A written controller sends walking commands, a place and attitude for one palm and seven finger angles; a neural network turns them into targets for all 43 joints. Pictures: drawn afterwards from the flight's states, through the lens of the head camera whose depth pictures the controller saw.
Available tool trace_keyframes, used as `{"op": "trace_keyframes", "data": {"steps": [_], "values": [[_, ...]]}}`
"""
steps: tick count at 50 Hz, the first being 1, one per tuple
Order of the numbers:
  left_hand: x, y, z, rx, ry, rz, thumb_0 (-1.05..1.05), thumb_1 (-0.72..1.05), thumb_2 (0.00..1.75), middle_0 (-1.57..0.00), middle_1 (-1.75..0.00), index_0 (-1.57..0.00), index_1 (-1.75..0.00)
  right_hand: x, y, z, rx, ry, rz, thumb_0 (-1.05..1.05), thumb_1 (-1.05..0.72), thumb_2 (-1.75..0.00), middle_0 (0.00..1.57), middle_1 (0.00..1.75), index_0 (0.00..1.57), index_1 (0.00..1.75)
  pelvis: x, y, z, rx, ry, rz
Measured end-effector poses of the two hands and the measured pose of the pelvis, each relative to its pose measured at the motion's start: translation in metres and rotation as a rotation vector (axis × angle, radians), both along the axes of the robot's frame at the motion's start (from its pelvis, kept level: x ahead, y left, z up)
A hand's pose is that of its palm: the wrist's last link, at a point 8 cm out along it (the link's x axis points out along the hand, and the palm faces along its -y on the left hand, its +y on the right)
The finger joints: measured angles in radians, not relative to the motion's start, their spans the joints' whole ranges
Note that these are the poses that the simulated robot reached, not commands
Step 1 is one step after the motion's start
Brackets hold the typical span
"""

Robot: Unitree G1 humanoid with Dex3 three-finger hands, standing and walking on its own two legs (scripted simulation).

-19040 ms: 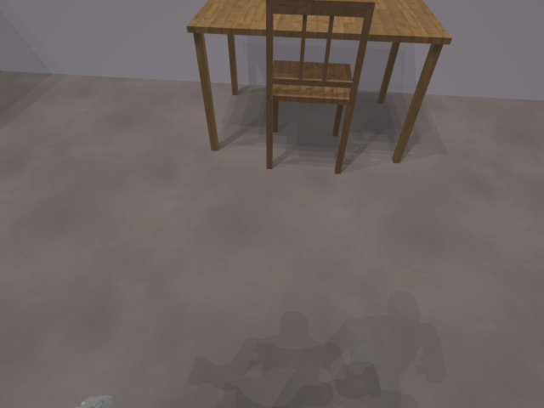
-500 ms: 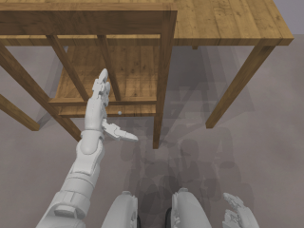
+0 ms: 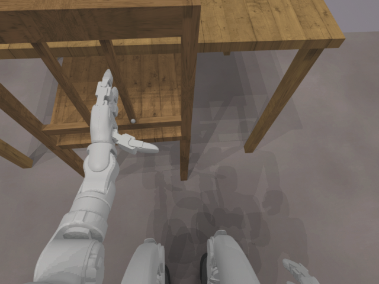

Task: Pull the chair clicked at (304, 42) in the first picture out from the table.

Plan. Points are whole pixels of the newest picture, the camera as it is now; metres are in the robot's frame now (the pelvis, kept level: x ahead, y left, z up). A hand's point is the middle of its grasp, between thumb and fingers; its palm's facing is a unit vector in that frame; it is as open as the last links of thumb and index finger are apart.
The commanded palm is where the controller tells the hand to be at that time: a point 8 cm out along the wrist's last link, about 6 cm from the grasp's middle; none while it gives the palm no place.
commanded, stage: push the fingers through the gap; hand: left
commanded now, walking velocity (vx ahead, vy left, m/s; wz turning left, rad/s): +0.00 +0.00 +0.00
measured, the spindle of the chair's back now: (70, 91) +0.52 +0.24 +0.04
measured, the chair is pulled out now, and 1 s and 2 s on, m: -0.01 -0.01 0.00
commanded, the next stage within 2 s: hook a spindle and tug to test in 0.76 s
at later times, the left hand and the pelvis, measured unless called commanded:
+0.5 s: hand (135, 100) +0.50 +0.10 +0.03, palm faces +0.03 -1.00 -0.05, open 16.9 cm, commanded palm +0.46 +0.15 +0.03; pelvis +0.00 +0.00 -0.01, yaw -1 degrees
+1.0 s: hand (134, 107) +0.48 +0.10 +0.03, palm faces +0.01 -1.00 -0.04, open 16.8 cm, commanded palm +0.45 +0.15 +0.03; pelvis +0.01 +0.01 +0.00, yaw -1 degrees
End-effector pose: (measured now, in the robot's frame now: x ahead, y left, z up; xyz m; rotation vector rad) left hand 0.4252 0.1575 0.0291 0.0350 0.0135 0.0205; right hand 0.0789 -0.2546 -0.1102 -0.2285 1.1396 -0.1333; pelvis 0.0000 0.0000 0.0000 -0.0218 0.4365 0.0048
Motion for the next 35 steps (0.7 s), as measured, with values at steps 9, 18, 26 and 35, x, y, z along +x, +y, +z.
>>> {"op": "trace_keyframes", "data": {"steps": [9, 18, 26, 35], "values": [[0.018, -0.003, 0.003, 0.020, -0.011, -0.014, -0.01, -0.50, 0.30, -0.06, -0.08, -0.06, -0.08, -0.010, 0.000, -0.003, 0.003, 0.039, -0.010, 0.01, -0.91, -0.90, 0.20, 0.30, 0.20, 0.30, 0.001, 0.001, -0.002, -0.003, 0.013, 0.003], [0.037, -0.008, 0.001, 0.012, -0.006, 0.008, -0.01, -0.50, 0.30, -0.06, -0.08, -0.06, -0.08, -0.019, 0.002, -0.007, 0.007, 0.074, -0.022, 0.01, -0.91, -0.90, 0.20, 0.30, 0.20, 0.30, 0.002, 0.001, -0.004, -0.001, 0.032, -0.003], [0.052, -0.003, 0.001, 0.015, -0.013, 0.011, -0.01, -0.50, 0.30, -0.06, -0.08, -0.06, -0.08, -0.031, 0.002, -0.009, 0.008, 0.122, -0.042, 0.01, -0.91, -0.90, 0.20, 0.30, 0.20, 0.30, 0.003, 0.001, -0.006, -0.003, 0.051, -0.009], [0.038, 0.000, -0.003, -0.003, 0.015, 0.012, -0.01, -0.50, 0.30, -0.06, -0.08, -0.06, -0.08, -0.031, 0.005, -0.001, 0.017, 0.134, -0.047, 0.01, -0.91, -0.90, 0.20, 0.30, 0.20, 0.30, 0.009, 0.003, 0.001, -0.006, 0.040, -0.013]]}}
